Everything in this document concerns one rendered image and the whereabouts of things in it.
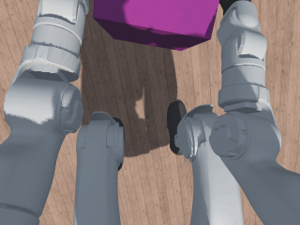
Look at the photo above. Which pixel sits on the robot left upper arm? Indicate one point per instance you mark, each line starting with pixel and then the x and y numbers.
pixel 40 114

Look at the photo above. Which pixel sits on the right robot thigh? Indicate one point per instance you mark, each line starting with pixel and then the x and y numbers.
pixel 216 193

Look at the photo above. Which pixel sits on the robot right hand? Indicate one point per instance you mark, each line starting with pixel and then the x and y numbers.
pixel 225 4

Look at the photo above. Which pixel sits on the carton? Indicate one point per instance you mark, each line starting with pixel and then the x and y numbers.
pixel 170 24

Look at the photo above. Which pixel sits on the left robot forearm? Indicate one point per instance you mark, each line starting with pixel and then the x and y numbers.
pixel 53 53

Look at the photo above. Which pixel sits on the right robot forearm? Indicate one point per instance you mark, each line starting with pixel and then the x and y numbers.
pixel 243 50

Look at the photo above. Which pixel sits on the right robot shin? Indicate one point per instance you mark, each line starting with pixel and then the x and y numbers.
pixel 205 108

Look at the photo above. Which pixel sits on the robot right upper arm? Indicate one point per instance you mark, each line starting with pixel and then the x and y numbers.
pixel 248 145

